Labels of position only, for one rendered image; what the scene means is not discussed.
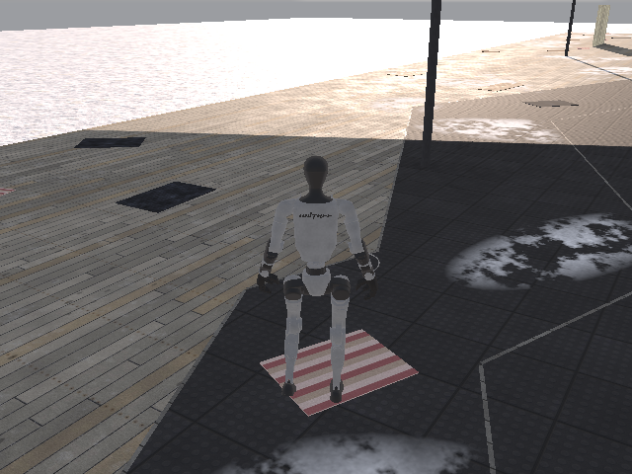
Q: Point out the robot left forearm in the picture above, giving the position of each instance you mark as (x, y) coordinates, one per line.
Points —
(268, 261)

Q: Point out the left robot shin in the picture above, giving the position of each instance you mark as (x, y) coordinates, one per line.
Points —
(290, 351)

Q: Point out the left robot upper arm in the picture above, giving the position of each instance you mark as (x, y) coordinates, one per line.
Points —
(284, 209)

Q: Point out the right robot upper arm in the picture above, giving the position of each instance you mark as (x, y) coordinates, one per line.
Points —
(347, 209)

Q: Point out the right robot hand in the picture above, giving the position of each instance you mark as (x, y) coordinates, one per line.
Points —
(370, 284)

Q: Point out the left robot hand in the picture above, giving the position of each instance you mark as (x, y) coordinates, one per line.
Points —
(269, 279)

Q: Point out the right robot thigh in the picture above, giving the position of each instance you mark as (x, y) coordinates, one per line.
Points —
(340, 297)

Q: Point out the robot right forearm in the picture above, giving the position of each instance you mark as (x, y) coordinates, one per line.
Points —
(364, 263)

